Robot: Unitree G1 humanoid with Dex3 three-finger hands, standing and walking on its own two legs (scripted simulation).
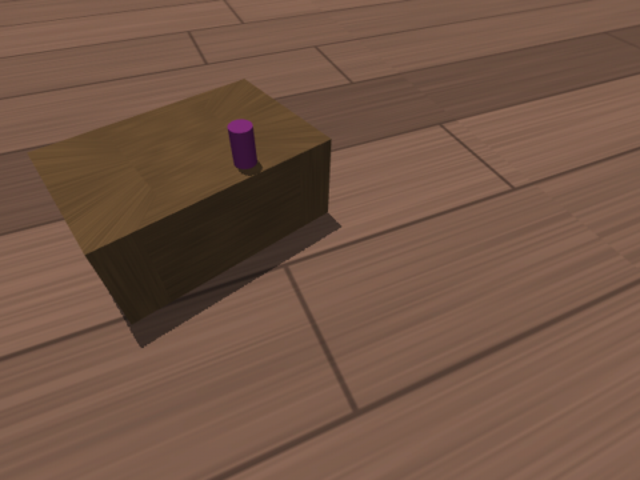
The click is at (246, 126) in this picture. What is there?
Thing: squat round
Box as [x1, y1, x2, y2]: [227, 119, 256, 168]
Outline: 234,120 230,122 227,126 234,164 239,168 249,168 256,163 252,124 251,122 243,119
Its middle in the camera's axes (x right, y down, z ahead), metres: -0.26 -0.34 +1.35
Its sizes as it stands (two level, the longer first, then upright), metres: 0.083 0.083 0.146
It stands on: a support 0.39 m high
